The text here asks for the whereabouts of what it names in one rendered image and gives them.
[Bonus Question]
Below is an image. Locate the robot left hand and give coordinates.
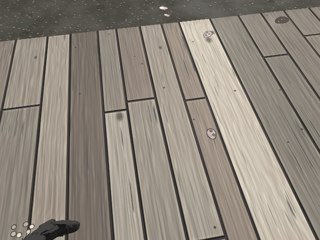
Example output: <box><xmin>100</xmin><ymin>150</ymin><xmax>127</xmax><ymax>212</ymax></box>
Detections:
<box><xmin>22</xmin><ymin>219</ymin><xmax>80</xmax><ymax>240</ymax></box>

